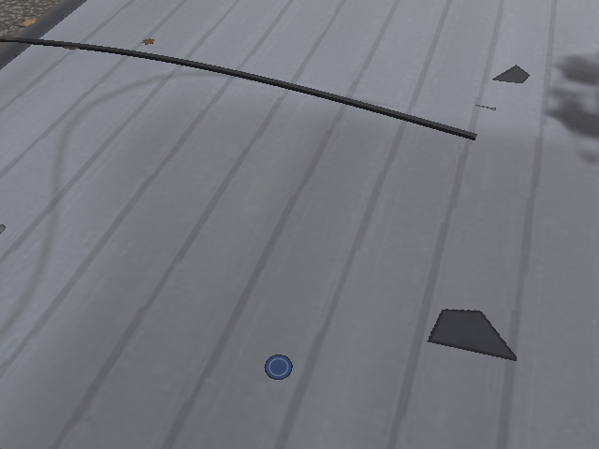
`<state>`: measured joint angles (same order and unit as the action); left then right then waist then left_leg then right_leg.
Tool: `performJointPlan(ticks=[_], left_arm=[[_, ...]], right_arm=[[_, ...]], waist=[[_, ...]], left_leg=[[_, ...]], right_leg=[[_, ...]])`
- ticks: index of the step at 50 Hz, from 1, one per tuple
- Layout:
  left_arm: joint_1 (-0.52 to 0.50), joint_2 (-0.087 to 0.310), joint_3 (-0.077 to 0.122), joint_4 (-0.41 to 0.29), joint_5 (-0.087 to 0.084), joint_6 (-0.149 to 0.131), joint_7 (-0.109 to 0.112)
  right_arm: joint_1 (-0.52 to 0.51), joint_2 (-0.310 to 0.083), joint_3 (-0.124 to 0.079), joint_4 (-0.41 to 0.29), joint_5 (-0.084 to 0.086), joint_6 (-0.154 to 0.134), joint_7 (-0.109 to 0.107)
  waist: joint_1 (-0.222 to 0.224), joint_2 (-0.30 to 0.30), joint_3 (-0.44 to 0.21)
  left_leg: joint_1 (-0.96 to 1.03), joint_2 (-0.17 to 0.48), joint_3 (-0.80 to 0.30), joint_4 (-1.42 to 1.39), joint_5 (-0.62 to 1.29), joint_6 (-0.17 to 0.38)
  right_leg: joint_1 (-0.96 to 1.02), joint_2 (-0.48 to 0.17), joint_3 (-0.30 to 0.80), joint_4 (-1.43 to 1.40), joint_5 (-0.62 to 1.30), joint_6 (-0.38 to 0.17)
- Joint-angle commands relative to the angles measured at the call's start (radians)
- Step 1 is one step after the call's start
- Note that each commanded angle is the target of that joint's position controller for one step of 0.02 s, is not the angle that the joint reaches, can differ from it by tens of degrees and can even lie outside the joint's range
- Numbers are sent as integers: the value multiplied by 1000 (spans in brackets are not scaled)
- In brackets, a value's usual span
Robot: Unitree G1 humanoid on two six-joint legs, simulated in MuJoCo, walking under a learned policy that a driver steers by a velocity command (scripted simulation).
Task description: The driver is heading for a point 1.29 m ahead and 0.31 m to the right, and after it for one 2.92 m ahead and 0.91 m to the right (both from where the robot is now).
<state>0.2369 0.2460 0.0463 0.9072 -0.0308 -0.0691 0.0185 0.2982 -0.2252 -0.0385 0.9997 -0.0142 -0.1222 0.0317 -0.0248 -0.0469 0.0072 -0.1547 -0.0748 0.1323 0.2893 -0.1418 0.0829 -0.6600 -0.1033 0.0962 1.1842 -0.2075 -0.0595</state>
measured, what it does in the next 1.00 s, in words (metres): walks ahead, turning right: right foot, then left foot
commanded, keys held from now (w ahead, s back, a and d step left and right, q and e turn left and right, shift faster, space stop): w+e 0.52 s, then e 0.04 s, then no key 0.44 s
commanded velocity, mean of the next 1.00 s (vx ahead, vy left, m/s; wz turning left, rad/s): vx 0.36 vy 0.00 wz -0.40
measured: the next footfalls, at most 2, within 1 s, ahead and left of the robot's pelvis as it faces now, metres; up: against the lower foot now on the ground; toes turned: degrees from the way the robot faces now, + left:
right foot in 0.34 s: +0.34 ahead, -0.18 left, +0.00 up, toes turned -13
left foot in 0.78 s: +0.64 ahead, -0.09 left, +0.00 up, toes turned -24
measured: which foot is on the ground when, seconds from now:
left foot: down 0.00-0.34, up 0.36-0.76, down 0.78-1.00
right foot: up 0.00-0.32, down 0.34-0.82, up 0.84-1.00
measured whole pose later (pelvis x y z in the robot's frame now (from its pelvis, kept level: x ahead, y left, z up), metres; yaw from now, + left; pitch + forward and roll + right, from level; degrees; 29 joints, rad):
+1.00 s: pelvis +0.47 -0.12 -0.01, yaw -24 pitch +2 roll +0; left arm 0.23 0.26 0.05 0.77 0.00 0.03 0.04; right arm 0.12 -0.21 -0.02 0.79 -0.03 -0.04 0.01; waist -0.01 -0.02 0.03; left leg -0.41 -0.04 0.03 0.46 -0.08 0.05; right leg -0.42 -0.01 0.07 0.91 -0.49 0.05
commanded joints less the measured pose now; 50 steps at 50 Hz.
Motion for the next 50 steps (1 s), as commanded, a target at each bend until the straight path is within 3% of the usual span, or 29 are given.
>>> performJointPlan(ticks=[1,6,11,13,14,15,16,17,18,19,20,21,22,23,25,28,31,34,37,39,40,41,42,43,44,45,47,48,50], left_arm=[[63,37,15,-37,9,9,2],[-105,19,8,-98,13,-7,-26],[-253,4,-4,-188,9,-6,-64],[-251,18,2,-217,7,-5,-77],[-222,35,10,-223,7,-3,-82],[-145,63,26,-215,5,-2,-84],[5,110,55,-181,2,-1,-82],[188,203,98,-139,3,4,-64],[212,332,121,-138,2,5,-51],[255,265,100,-159,16,-5,-49],[221,201,82,-153,28,-12,-47],[139,162,71,-170,19,-15,-46],[51,127,59,-197,18,-14,-48],[3,102,49,-216,27,-15,-46],[-10,113,49,-225,22,-18,-42],[27,166,63,-223,20,-17,-20],[68,160,61,-211,17,2,-2],[114,148,54,-190,16,11,5],[99,136,48,-184,22,15,14],[60,116,40,-191,25,18,16],[65,87,30,-209,38,15,13],[215,51,17,-190,35,10,10],[279,84,14,-177,27,14,3],[232,158,33,-170,15,32,1],[144,165,37,-181,15,56,7],[106,152,38,-186,22,80,12],[104,101,29,-180,29,110,22],[118,75,22,-168,32,109,25],[118,54,15,-154,35,98,27]], right_arm=[[-53,-112,-17,-48,-5,-20,-19],[9,-148,-19,-38,3,-5,-43],[91,-177,-27,-16,18,30,-49],[72,-194,-33,-25,23,44,-50],[52,-209,-37,-36,23,50,-52],[32,-222,-41,-47,23,58,-56],[6,-224,-41,-60,23,66,-59],[6,-210,-34,-85,18,62,-61],[106,-48,15,-138,-13,28,-39],[27,-123,4,-160,25,-25,-23],[-89,-173,-13,-198,62,-50,-16],[-117,-162,-8,-211,54,-57,-20],[-115,-163,-15,-200,33,-52,-28],[-87,-171,-25,-201,26,-35,-30],[-69,-149,-29,-214,12,-5,-29],[-160,-126,-25,-259,-6,12,-41],[-240,-85,-10,-278,-4,10,-37],[-299,-98,-12,-302,7,8,-26],[-283,-144,-27,-307,-5,-1,-17],[-187,-157,-35,-277,-20,-16,-17],[-125,-195,-40,-272,-38,-22,-21],[-79,-226,-43,-277,-55,-13,-26],[-36,-157,-31,-261,-25,6,-22],[-65,-132,-23,-269,5,20,-17],[-123,-119,-17,-280,11,35,-18],[-183,-96,-3,-286,5,47,-16],[-257,-116,-7,-286,-11,68,-17],[-262,-123,-12,-281,-16,74,-19],[-230,-122,-14,-263,-13,76,-26]], waist=[[50,89,50],[-9,71,58],[-63,70,103],[-40,91,91],[-14,116,60],[34,140,5],[119,132,-77],[197,62,-175],[92,-220,-272],[143,-141,-422],[157,-99,-283],[113,-11,-194],[63,53,-133],[22,42,-111],[-9,42,-80],[0,31,-22],[41,-26,-42],[78,-59,-65],[58,-69,-76],[3,-53,-109],[-7,10,-194],[32,204,-316],[22,317,-425],[12,205,-358],[12,128,-255],[29,102,-169],[63,164,-79],[63,192,-73],[48,197,-116]], left_leg=[[-84,303,-159,-206,113,140],[48,305,-57,-190,168,100],[235,361,-11,-116,210,83],[269,375,20,-40,379,63],[266,374,42,29,565,50],[254,367,64,150,754,35],[203,332,94,353,847,10],[-20,286,98,648,645,-36],[-500,87,46,1038,-285,-100],[-625,38,-201,1176,-422,-82],[-723,96,-230,1169,-335,-49],[-695,143,-224,1084,-242,-35],[-617,177,-216,998,-194,-42],[-534,202,-224,940,-168,-49],[-476,203,-207,854,-144,-80],[-476,162,-171,658,-30,-129],[-381,99,-134,397,182,-126],[-332,69,-142,285,297,-110],[-327,77,-178,215,226,-65],[-194,77,-155,110,330,-23],[-6,175,-230,151,665,16],[301,389,-438,227,1006,187],[377,503,-627,186,902,284],[285,475,-649,138,559,259],[172,426,-593,97,316,207],[33,387,-534,47,143,178],[-189,283,-403,-35,-36,118],[-232,246,-345,-44,-14,111],[-196,245,-315,-26,20,125]], right_leg=[[-51,-40,53,-67,138,16],[-89,-21,-21,-354,319,20],[-146,-7,-103,-497,206,-1],[-91,22,-149,-528,95,-29],[-9,57,-185,-533,47,-48],[113,103,-220,-535,12,-70],[318,158,-238,-596,54,-103],[636,105,-92,-640,79,-158],[1013,-178,469,-704,-10,-342],[1101,-262,768,-881,-67,-397],[1036,-218,608,-884,14,-327],[878,-174,457,-879,104,-284],[713,-133,349,-893,208,-254],[605,-102,287,-918,267,-240],[497,-69,235,-953,331,-243],[408,-25,142,-950,528,-229],[389,43,41,-886,606,-155],[438,15,86,-847,509,-122],[546,-33,163,-750,494,-109],[566,10,158,-622,521,-76],[503,80,131,-477,396,-39],[279,180,98,-205,-50,26],[171,199,91,-52,-501,65],[126,155,115,28,-481,84],[94,123,75,56,-419,103],[102,93,49,3,-377,113],[236,68,-13,-190,-303,118],[299,82,-46,-266,-286,118],[358,81,-58,-388,-233,109]])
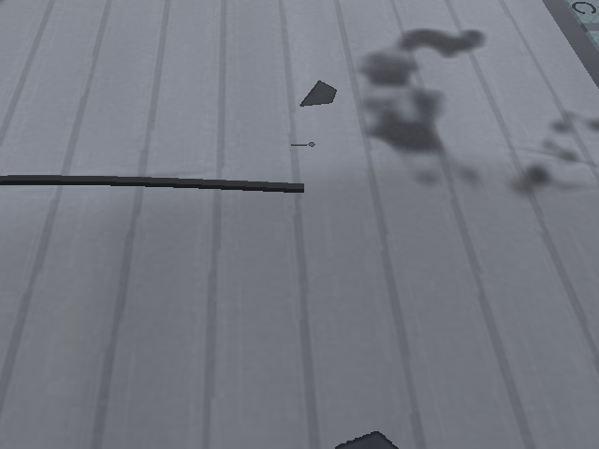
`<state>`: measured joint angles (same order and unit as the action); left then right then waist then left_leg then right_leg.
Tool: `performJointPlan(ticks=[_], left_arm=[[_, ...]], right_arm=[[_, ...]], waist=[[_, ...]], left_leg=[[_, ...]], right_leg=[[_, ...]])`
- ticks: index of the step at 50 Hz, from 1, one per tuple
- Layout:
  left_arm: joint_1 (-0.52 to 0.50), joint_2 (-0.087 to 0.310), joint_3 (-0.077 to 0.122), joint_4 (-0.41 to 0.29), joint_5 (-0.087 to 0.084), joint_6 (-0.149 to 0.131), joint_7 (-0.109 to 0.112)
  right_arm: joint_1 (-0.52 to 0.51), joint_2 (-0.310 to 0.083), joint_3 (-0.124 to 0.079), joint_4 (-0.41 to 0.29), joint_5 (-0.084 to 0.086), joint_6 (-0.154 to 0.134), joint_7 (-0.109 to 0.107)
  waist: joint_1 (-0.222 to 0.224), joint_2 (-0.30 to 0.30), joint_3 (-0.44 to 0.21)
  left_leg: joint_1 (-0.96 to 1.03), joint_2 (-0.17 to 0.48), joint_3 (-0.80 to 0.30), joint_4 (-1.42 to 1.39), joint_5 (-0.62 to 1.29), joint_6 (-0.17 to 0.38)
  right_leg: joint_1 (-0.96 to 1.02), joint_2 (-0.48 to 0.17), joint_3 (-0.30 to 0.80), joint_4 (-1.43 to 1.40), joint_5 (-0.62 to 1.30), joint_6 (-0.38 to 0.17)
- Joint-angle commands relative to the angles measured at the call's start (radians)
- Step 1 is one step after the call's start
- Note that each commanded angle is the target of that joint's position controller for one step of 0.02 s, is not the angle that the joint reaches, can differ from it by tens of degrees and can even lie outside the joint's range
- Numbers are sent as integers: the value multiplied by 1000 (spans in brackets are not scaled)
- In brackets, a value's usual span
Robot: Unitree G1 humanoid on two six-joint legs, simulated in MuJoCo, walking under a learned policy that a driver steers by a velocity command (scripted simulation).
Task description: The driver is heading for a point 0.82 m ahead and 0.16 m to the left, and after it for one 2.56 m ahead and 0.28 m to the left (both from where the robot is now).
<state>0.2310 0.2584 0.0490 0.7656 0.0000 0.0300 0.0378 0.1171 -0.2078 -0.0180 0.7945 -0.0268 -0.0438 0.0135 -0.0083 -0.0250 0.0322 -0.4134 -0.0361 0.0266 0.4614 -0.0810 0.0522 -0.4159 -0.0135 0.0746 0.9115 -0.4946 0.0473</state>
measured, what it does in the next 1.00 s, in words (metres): walks ahead: right foot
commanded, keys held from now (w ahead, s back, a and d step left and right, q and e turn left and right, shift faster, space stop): no key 0.38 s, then w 0.56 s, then w+q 0.06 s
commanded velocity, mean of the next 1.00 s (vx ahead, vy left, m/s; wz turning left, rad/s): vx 0.22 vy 0.00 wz -0.02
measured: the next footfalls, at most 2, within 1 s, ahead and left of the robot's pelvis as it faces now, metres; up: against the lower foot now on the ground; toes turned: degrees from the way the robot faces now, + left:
right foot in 0.10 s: +0.06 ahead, -0.15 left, +0.00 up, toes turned +2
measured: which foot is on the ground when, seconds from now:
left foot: down 0.00-1.00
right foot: up 0.00-0.08, down 0.10-0.60, up 0.62-1.00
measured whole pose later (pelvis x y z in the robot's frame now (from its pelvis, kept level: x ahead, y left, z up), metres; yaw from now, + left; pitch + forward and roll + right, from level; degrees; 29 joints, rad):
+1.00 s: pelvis +0.25 -0.02 +0.01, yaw +1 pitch +2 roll +1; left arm 0.01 0.23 0.05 0.78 -0.03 -0.09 -0.03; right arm 0.45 -0.23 -0.03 1.03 0.02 -0.08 -0.01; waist -0.11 -0.03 0.01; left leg 0.09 -0.02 0.01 0.19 -0.32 0.02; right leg -0.61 -0.07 0.00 0.58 0.01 -0.02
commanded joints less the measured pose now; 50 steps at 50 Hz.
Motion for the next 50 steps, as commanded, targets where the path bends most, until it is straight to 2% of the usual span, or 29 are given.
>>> performJointPlan(ticks=[1,3,4,5,6,7,8,9,13,19,20,21,23,24,25,27,29,30,31,32,33,34,36,38,40,43,45,48,50], left_arm=[[123,47,15,-5,3,-6,7],[128,44,16,10,5,-10,3],[118,44,17,13,13,-10,1],[100,57,17,1,28,-11,1],[83,88,20,-17,35,-12,4],[69,132,34,8,23,-15,3],[51,79,23,3,21,-26,-1],[45,54,15,11,26,-37,-2],[70,55,16,31,12,-66,-2],[103,49,16,62,7,-67,1],[129,46,16,78,5,-64,1],[139,62,22,86,-1,-61,1],[158,90,31,85,-12,-65,0],[181,109,36,87,-17,-75,-1],[176,136,44,91,-22,-87,-1],[151,129,43,95,-25,-107,-3],[78,111,39,83,-28,-106,-12],[23,95,34,62,-27,-107,-14],[-1,37,21,30,-27,-119,-12],[-6,36,20,14,-25,-136,-9],[2,72,31,17,-41,-146,-16],[14,67,29,31,-45,-148,-23],[-11,63,36,37,-29,-145,-26],[-19,45,37,37,-20,-134,-34],[-71,28,32,21,-15,-126,-37],[-197,-2,13,-21,-17,-126,-42],[-252,8,9,-35,-24,-128,-51],[-324,28,7,-64,-29,-131,-65],[-331,52,13,-78,-28,-139,-73]], right_arm=[[-38,-141,-35,-52,6,-1,-11],[-46,-137,-32,-45,20,7,-17],[-34,-126,-27,-38,23,10,-19],[-13,-107,-19,-26,22,9,-18],[-8,-100,-16,-23,15,7,-16],[15,-101,-23,-25,17,7,-15],[0,-112,-24,-15,10,5,-18],[8,-105,-25,-9,13,5,-20],[35,-94,-26,29,16,8,-26],[39,-94,-31,75,23,14,-27],[57,-88,-30,93,24,18,-28],[63,-95,-34,104,31,21,-30],[35,-104,-39,100,43,12,-29],[5,-95,-38,88,51,-5,-26],[-14,-87,-36,78,57,-24,-20],[-16,-88,-38,75,56,-56,-6],[117,-96,-48,133,59,-67,5],[221,-137,-66,174,55,-66,5],[335,-236,-97,207,55,-65,4],[433,-260,-97,218,43,-66,11],[364,-190,-70,204,30,-72,11],[292,-156,-59,178,31,-73,11],[231,-130,-43,156,34,-69,13],[260,-113,-34,171,30,-58,8],[290,-136,-35,181,30,-50,-4],[296,-173,-40,179,29,-42,-20],[313,-187,-43,183,34,-42,-23],[351,-180,-45,203,48,-41,-23],[346,-186,-51,206,52,-35,-26]], waist=[[28,169,-161],[44,153,-162],[45,146,-143],[41,125,-120],[26,79,-81],[-24,-62,-36],[-9,-69,-14],[-18,-84,-9],[-9,-26,-18],[3,16,-51],[7,13,-71],[9,-4,-50],[28,-56,36],[43,-97,74],[42,-136,112],[22,-141,123],[-50,-116,62],[-94,-60,32],[-115,182,2],[-150,323,-46],[-96,209,-17],[-62,142,4],[-36,70,25],[-29,104,17],[-37,97,25],[-60,95,49],[-73,112,61],[-80,112,96],[-54,110,98]], left_leg=[[81,215,-214,-190,-69,160],[62,210,-209,-176,-210,139],[33,195,-204,-176,-304,109],[-3,176,-198,-170,-397,61],[-30,143,-170,-124,-435,17],[41,67,-75,-90,-363,-16],[118,59,-60,-36,-282,-31],[153,59,-56,-15,-232,-26],[156,68,-63,9,-123,0],[193,72,-60,43,35,-4],[200,58,-45,52,-56,-2],[174,33,-21,77,-216,1],[34,3,8,146,-432,6],[-45,-3,27,213,-402,8],[-112,7,29,259,-340,21],[-123,47,-2,239,-312,53],[126,32,12,90,-246,69],[279,57,-58,33,-225,82],[452,202,-350,-102,-284,164],[598,388,-715,-255,-243,276],[580,414,-698,-237,-223,263],[540,380,-588,-229,-206,227],[470,317,-412,-267,-116,171],[434,262,-290,-296,10,147],[426,246,-223,-313,107,150],[368,230,-157,-339,110,141],[339,229,-132,-351,73,138],[366,268,-144,-344,62,136],[415,293,-163,-304,111,124]], right_leg=[[141,-10,-39,-172,109,-4],[224,1,-61,-324,249,-25],[257,7,-69,-379,276,-41],[278,-25,-31,-413,300,-62],[254,-90,42,-467,256,-94],[101,-80,52,-484,55,-122],[24,-64,48,-527,-25,-115],[-2,-64,46,-543,-27,-96],[56,-45,18,-490,156,-68],[108,-33,0,-450,297,-74],[120,-27,-5,-463,209,-80],[110,-27,6,-479,73,-101],[111,-94,116,-560,-171,-171],[145,-165,221,-623,-227,-215],[181,-240,323,-663,-215,-258],[217,-285,355,-641,-20,-278],[141,-209,222,-566,112,-216],[50,-130,118,-449,224,-165],[-128,28,-74,-129,279,-80],[-322,79,-41,154,-14,-51],[-405,21,35,297,-34,-79],[-421,-25,34,326,55,-105],[-403,-93,5,247,214,-121],[-342,-103,-33,166,285,-102],[-348,-97,-64,64,336,-73],[-295,-77,-86,-163,453,-49],[-235,-56,-102,-261,514,-44],[-210,-50,-84,-334,536,-63],[-186,-42,-66,-379,499,-86]])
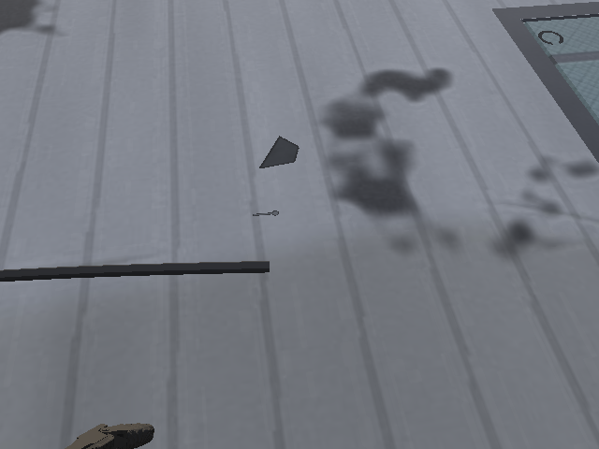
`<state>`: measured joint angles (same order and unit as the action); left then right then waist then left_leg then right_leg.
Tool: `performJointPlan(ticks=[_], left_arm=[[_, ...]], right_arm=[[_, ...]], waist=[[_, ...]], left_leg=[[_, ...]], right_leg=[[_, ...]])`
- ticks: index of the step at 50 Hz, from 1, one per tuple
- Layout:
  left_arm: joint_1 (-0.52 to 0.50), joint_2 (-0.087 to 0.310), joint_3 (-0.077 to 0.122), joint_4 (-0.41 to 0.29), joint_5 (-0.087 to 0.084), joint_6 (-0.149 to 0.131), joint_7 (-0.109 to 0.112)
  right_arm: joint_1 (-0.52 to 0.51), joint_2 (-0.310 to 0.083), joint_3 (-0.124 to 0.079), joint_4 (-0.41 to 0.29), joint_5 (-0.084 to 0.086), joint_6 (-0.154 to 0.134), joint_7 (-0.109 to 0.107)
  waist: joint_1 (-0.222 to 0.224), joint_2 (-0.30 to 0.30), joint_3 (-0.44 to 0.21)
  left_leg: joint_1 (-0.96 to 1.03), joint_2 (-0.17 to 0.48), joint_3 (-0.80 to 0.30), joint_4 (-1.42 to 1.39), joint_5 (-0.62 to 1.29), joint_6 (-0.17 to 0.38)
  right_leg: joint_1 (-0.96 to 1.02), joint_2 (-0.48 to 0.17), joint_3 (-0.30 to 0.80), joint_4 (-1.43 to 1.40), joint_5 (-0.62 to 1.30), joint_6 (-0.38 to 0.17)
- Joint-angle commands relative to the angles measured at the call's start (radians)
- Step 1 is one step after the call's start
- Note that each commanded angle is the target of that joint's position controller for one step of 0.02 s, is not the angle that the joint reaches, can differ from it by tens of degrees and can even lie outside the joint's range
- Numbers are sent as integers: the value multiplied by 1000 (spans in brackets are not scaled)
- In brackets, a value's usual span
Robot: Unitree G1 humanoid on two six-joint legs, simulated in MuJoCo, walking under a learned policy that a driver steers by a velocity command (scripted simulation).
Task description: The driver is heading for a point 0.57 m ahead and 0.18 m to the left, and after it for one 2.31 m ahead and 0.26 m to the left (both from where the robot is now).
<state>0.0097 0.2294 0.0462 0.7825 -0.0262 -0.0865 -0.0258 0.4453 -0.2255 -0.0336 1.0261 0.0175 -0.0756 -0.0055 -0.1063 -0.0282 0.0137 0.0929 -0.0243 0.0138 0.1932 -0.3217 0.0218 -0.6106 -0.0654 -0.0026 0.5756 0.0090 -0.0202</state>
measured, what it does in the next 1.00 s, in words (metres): walks ahead, turning left: right foot, then left foot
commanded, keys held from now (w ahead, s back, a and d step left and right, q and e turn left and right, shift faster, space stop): w+q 0.70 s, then w+e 0.30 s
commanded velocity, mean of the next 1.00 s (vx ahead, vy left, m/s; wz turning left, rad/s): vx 0.49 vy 0.00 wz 0.33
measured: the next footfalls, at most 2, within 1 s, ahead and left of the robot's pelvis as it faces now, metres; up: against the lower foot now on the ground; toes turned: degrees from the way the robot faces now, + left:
right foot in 0.08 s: +0.23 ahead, -0.14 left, +0.00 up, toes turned +1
left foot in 0.64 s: +0.46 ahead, +0.17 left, +0.00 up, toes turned +23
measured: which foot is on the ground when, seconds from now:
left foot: down 0.00-0.10, up 0.12-0.62, down 0.64-1.00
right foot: up 0.00-0.06, down 0.08-0.66, up 0.68-1.00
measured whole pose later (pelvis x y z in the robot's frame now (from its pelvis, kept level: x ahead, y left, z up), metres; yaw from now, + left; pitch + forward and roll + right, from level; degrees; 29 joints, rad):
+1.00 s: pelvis +0.52 +0.11 +0.01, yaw +21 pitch +1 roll +1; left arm 0.13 0.28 0.06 0.85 -0.02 -0.08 -0.01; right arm 0.29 -0.23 -0.06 0.83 -0.01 -0.09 0.01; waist -0.04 -0.05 0.01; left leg -0.01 -0.09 0.06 0.20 -0.22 0.08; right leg -0.73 -0.13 0.04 0.75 0.10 0.00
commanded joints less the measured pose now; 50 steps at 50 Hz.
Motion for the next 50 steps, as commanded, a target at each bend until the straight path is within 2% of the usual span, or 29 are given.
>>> performJointPlan(ticks=[1,2,3,4,5,6,7,9,10,12,15,21,24,27,29,30,31,32,33,34,35,36,37,38,39,41,43,47,50], left_arm=[[-84,99,22,-91,0,-26,-11],[-26,126,34,-79,2,-30,-9],[107,163,56,-41,2,-31,-2],[308,215,77,6,8,-30,10],[442,321,100,31,33,-23,18],[450,257,79,38,36,-21,12],[354,183,56,28,24,-25,11],[198,109,32,19,22,-32,7],[157,85,26,23,31,-38,3],[137,77,29,44,37,-46,2],[160,114,40,71,43,-52,16],[223,164,50,96,40,-36,45],[286,184,57,114,30,-19,49],[314,204,66,123,15,4,47],[292,233,73,113,8,16,48],[279,248,77,107,4,24,50],[258,254,77,101,0,33,52],[259,240,68,89,6,31,54],[320,97,27,35,46,9,44],[280,107,15,5,17,-41,30],[155,170,33,-27,-23,-68,20],[162,159,27,-14,-27,-77,19],[179,160,30,12,-6,-73,27],[201,171,40,31,4,-58,28],[225,168,42,42,6,-38,25],[239,136,38,52,10,-9,25],[188,122,32,37,15,5,29],[98,109,25,15,9,0,18],[15,92,15,-12,3,-6,4]], right_arm=[[6,-181,-41,-30,7,0,-7],[-15,-196,-46,-38,6,3,-7],[-33,-190,-44,-46,1,6,-5],[-52,-160,-32,-68,-11,9,-3],[57,-33,1,-91,-20,-3,0],[93,-39,2,-75,18,-22,4],[-4,-147,-29,-99,45,-28,2],[-106,-139,-38,-126,26,-20,-10],[-88,-121,-46,-121,17,-5,-13],[-56,-72,-45,-118,19,24,-9],[-120,-78,-55,-161,13,48,-13],[-300,-70,-49,-230,1,34,24],[-412,-57,-36,-283,1,31,44],[-467,-64,-33,-334,5,32,63],[-436,-93,-46,-352,6,36,69],[-368,-120,-61,-346,8,38,68],[-229,-164,-87,-316,13,38,64],[-51,-244,-128,-268,14,43,46],[-13,-371,-154,-255,19,46,28],[-2,-345,-135,-297,3,28,34],[-16,-264,-111,-288,-9,15,39],[-67,-210,-96,-282,-5,8,37],[-158,-161,-81,-300,-5,6,36],[-220,-118,-64,-317,-15,2,33],[-237,-111,-60,-320,-23,-1,32],[-219,-140,-65,-300,-21,-15,29],[-189,-162,-69,-277,-23,-25,20],[-172,-158,-61,-253,-27,-28,6],[-144,-173,-63,-227,-27,-31,2]], waist=[[68,120,97],[109,132,55],[179,129,-30],[265,105,-172],[238,-142,-362],[229,-262,-454],[216,-167,-257],[153,-56,-79],[116,-74,-49],[82,-80,-25],[73,-40,22],[123,-1,66],[169,15,100],[178,1,107],[140,-36,57],[96,-58,5],[13,-54,-70],[-68,-5,-165],[13,261,-228],[8,223,-403],[-28,137,-297],[11,92,-206],[59,31,-142],[94,47,-110],[114,62,-99],[127,55,-74],[114,56,-32],[75,77,9],[37,77,46]], left_leg=[[-77,288,-156,1,420,146],[-77,279,-149,75,567,134],[-112,236,-119,229,702,110],[-273,179,-88,482,608,73],[-620,28,-23,883,142,9],[-754,-16,-147,1089,-245,8],[-839,46,-159,1161,-185,22],[-789,134,-118,1095,-16,33],[-729,164,-128,1044,32,35],[-665,178,-120,1012,64,34],[-753,181,-138,951,160,21],[-810,159,-75,649,394,7],[-845,154,-27,543,378,20],[-848,134,22,480,263,47],[-733,74,85,464,159,82],[-626,29,117,466,111,104],[-435,-25,139,412,136,137],[-127,-23,59,367,179,182],[208,245,-449,308,84,331],[330,379,-883,116,-38,444],[292,352,-758,80,26,375],[155,322,-582,96,113,328],[-7,285,-451,97,222,286],[-120,253,-362,76,320,264],[-187,240,-322,49,362,257],[-248,232,-240,6,456,256],[-252,223,-168,-27,498,242],[-227,179,-31,-62,445,176],[-176,201,16,-87,406,154]], right_leg=[[60,22,9,-58,-33,-29],[162,47,-7,-66,-61,-43],[350,72,-26,-73,-76,-66],[656,-8,53,-34,-96,-108],[1042,-283,441,-75,-246,-223],[1048,-382,779,-281,-432,-287],[889,-343,646,-313,-496,-225],[588,-265,367,-364,-334,-163],[499,-223,260,-394,-264,-143],[410,-195,144,-440,-184,-143],[399,-202,44,-476,-102,-164],[493,-194,-113,-488,-28,-145],[594,-220,-156,-463,-1,-140],[698,-245,-188,-392,103,-125],[723,-245,-221,-276,426,-104],[722,-239,-235,-161,610,-92],[678,-210,-261,31,699,-68],[488,-170,-266,301,539,-22],[35,-8,-239,681,-305,46],[-133,104,32,858,-610,46],[-240,49,93,865,-526,17],[-229,-8,79,786,-433,-8],[-153,-60,68,700,-366,-8],[-74,-93,71,642,-325,-6],[-18,-106,71,620,-300,-3],[-3,-112,56,567,-255,14],[-65,-114,53,483,-158,30],[-78,-76,41,227,100,23],[-64,-37,19,83,183,6]])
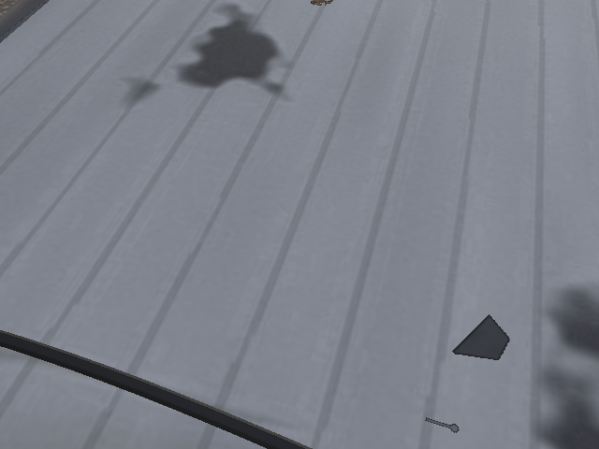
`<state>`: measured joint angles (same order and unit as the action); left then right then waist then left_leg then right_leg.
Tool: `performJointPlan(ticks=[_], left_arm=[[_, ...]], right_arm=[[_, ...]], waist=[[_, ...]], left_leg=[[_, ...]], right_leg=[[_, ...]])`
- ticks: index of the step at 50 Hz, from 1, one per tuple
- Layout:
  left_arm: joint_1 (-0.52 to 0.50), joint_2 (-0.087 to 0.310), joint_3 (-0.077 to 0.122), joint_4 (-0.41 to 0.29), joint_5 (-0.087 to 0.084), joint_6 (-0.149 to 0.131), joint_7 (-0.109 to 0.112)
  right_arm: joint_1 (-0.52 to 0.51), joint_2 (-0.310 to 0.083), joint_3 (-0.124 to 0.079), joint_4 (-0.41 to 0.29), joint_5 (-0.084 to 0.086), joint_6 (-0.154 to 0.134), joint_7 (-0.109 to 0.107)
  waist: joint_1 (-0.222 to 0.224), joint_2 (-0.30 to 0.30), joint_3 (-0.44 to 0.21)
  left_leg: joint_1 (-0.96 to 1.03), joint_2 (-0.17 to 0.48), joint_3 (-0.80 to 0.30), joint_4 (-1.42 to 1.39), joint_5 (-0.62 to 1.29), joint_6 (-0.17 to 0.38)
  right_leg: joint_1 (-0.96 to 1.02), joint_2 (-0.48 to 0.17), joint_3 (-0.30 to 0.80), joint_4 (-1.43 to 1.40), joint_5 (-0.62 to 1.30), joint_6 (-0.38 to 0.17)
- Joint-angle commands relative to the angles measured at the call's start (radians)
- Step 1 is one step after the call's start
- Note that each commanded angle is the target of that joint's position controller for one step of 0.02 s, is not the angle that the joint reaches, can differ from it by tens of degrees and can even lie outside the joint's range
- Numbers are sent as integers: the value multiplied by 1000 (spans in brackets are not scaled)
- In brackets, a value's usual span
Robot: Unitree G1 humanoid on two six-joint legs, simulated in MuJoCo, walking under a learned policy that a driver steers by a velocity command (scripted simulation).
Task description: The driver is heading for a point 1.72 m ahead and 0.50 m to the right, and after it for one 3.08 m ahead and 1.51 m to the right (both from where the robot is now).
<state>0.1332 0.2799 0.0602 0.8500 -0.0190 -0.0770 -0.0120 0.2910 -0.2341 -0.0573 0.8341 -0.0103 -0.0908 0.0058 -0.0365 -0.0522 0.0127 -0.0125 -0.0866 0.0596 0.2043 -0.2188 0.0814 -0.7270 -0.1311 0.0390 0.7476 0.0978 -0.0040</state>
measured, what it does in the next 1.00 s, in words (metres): walks ahead, turning right: right foot, then left foot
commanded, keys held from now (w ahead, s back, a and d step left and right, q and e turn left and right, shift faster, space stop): w+e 0.66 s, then w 0.34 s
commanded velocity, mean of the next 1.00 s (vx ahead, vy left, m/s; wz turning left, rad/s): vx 0.50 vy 0.00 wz -0.42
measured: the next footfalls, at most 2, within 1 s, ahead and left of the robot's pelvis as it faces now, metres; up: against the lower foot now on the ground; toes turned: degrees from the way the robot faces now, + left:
right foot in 0.20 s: +0.30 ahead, -0.14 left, +0.00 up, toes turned -8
left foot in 0.66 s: +0.61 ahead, -0.01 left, +0.00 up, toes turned -27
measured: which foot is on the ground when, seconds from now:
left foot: down 0.00-0.20, up 0.22-0.64, down 0.66-1.00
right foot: up 0.00-0.18, down 0.20-0.68, up 0.70-1.00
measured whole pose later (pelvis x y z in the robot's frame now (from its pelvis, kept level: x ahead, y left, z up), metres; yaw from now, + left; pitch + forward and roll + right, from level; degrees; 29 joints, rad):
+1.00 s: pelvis +0.57 -0.12 +0.00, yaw -28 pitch +2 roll +1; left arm 0.12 0.28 0.04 0.66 -0.01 -0.06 -0.02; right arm 0.39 -0.27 -0.06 0.84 0.01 -0.08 0.01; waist -0.09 -0.04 0.00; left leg -0.09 -0.03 0.03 0.28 -0.23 0.02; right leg -0.64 -0.08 0.04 0.72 -0.09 0.00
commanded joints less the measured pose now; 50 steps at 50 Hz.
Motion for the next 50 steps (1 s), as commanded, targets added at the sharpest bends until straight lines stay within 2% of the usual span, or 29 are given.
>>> performJointPlan(ticks=[1,5,8,9,10,11,12,13,14,15,16,19,21,24,27,29,31,32,33,34,35,36,37,38,39,41,43,47,50], left_arm=[[-127,41,-2,-89,-6,-16,-15],[-170,42,-5,-133,-4,-21,-49],[-47,100,22,-130,-1,-11,-58],[95,143,46,-101,-1,-8,-53],[255,214,74,-77,3,-1,-37],[296,301,93,-76,-6,-2,-30],[326,225,70,-81,-6,-3,-26],[282,178,59,-85,1,-4,-20],[209,151,50,-106,1,-5,-18],[143,126,41,-124,2,-5,-18],[108,106,32,-141,13,-6,-15],[85,127,37,-162,10,-4,-3],[107,161,48,-163,4,-2,10],[151,166,52,-157,-6,11,21],[205,162,51,-144,-10,24,23],[217,154,50,-144,-10,31,26],[196,152,51,-155,-4,35,28],[183,130,43,-163,-1,35,27],[171,77,24,-180,7,29,23],[267,15,5,-203,-2,19,26],[323,57,2,-207,-16,11,24],[278,132,19,-185,-21,13,22],[188,144,22,-197,-9,17,20],[132,130,21,-215,5,14,19],[113,117,24,-221,8,13,16],[135,80,16,-219,1,17,8],[106,56,6,-230,9,18,5],[-11,24,-16,-253,13,5,-6],[-95,35,-15,-271,2,-1,-15]], right_arm=[[22,-165,-40,-24,2,-13,-10],[40,-172,-44,1,11,15,-20],[0,-215,-53,-17,12,40,-40],[-20,-221,-52,-24,13,49,-46],[-19,-213,-43,-43,8,44,-52],[115,-55,7,-77,-22,14,-24],[33,-118,2,-83,11,-30,-5],[-69,-171,-11,-117,50,-56,7],[-114,-166,-5,-133,46,-68,4],[-128,-166,-12,-134,21,-67,-3],[-113,-175,-20,-136,6,-56,-7],[-76,-143,-18,-144,-5,-21,-14],[-138,-118,-8,-170,-9,-12,-19],[-248,-93,4,-198,-3,-17,-14],[-315,-113,-2,-225,15,-26,-3],[-318,-142,-14,-232,18,-36,5],[-262,-164,-27,-223,21,-47,9],[-183,-181,-39,-203,17,-52,5],[-55,-224,-54,-191,-2,-57,-2],[78,-306,-74,-170,-23,-49,-7],[127,-291,-75,-139,-1,-39,3],[82,-202,-52,-151,12,-35,3],[41,-166,-41,-154,10,-26,2],[0,-154,-33,-152,1,-20,4],[-23,-135,-24,-147,-3,-20,5],[-34,-124,-20,-134,1,-25,8],[-23,-152,-28,-116,12,-28,8],[2,-199,-38,-88,23,-16,3],[56,-219,-39,-59,34,-5,4]], waist=[[-40,100,59],[-40,103,69],[45,165,-43],[124,154,-117],[198,73,-216],[96,-192,-341],[159,-123,-435],[175,-70,-285],[138,32,-187],[92,80,-109],[54,64,-86],[13,25,-49],[28,14,-31],[81,-15,-31],[113,-37,-36],[104,-46,-41],[62,-75,-46],[18,-74,-78],[-45,-24,-182],[-37,200,-323],[-25,394,-343],[-44,257,-215],[-49,164,-115],[-31,123,-52],[-8,130,-17],[24,165,-16],[28,158,-14],[-7,132,-7],[-40,139,6]], left_leg=[[-30,277,-18,-94,314,92],[147,336,17,3,510,74],[187,334,60,243,1017,36],[125,306,87,436,1055,10],[-92,268,93,724,816,-27],[-568,55,31,1115,-134,-100],[-735,9,-166,1250,-344,-87],[-824,80,-190,1231,-262,-58],[-799,126,-176,1143,-182,-47],[-740,154,-164,1049,-148,-57],[-660,178,-166,996,-127,-67],[-593,189,-130,847,-96,-113],[-576,173,-106,700,19,-142],[-496,120,-95,458,247,-152],[-465,87,-112,348,290,-149],[-453,82,-136,295,233,-130],[-381,81,-133,259,164,-95],[-264,88,-122,226,164,-67],[-46,205,-219,248,135,-8],[297,419,-575,210,-6,127],[357,521,-901,119,-232,204],[259,480,-806,94,-339,171],[135,428,-642,91,-266,133],[20,384,-542,69,-154,122],[-55,350,-468,46,-53,118],[-125,313,-377,8,58,123],[-135,313,-316,-21,155,144],[-147,290,-199,-43,231,129],[-129,292,-168,-32,215,111]], right_leg=[[36,37,-23,-118,90,-17],[-21,71,-56,-180,-51,-59],[176,164,-142,-159,-222,-115],[372,202,-151,-199,-198,-145],[677,112,18,-221,-172,-203],[1087,-153,551,-246,-287,-409],[1188,-198,809,-415,-423,-439],[1099,-168,653,-440,-406,-372],[935,-128,534,-447,-330,-335],[769,-95,451,-464,-213,-320],[662,-65,394,-488,-130,-315],[502,-20,296,-526,-7,-315],[438,15,234,-533,14,-294],[406,72,189,-502,-72,-236],[462,49,258,-453,-159,-216],[532,23,331,-392,-206,-203],[558,11,383,-324,-203,-182],[541,44,371,-253,-175,-157],[458,94,310,-48,-202,-120],[171,230,157,281,-448,-48],[-35,209,131,480,-699,-27],[-93,156,159,565,-618,-19],[-86,125,119,568,-539,-16],[-64,102,103,520,-485,-19],[-31,76,102,467,-448,-22],[35,57,73,388,-425,-21],[32,43,42,288,-386,-9],[96,41,-4,21,-190,2],[158,70,-31,-110,-112,4]])
Over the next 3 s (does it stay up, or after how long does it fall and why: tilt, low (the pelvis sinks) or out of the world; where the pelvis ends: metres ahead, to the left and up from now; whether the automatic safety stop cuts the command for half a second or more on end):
stays up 1.11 -0.30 -0.02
